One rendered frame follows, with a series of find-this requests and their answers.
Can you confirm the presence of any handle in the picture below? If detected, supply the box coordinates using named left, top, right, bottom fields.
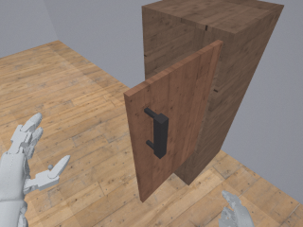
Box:
left=144, top=107, right=169, bottom=159

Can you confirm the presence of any robot left hand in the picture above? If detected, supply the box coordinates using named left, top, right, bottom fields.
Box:
left=0, top=113, right=71, bottom=201

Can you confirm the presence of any cupboard door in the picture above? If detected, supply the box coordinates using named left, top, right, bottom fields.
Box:
left=123, top=40, right=223, bottom=202

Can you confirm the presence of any robot left forearm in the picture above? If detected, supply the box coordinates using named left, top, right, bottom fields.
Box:
left=0, top=199, right=28, bottom=227

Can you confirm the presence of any robot right hand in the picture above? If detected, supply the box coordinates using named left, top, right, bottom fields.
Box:
left=218, top=190, right=255, bottom=227

